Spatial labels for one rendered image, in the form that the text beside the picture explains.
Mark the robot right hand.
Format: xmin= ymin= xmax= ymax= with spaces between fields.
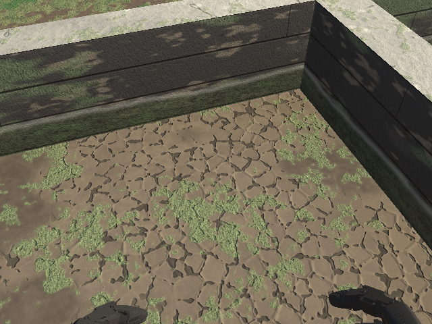
xmin=328 ymin=285 xmax=422 ymax=324

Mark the robot left hand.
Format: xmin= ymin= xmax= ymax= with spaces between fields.
xmin=71 ymin=301 xmax=148 ymax=324

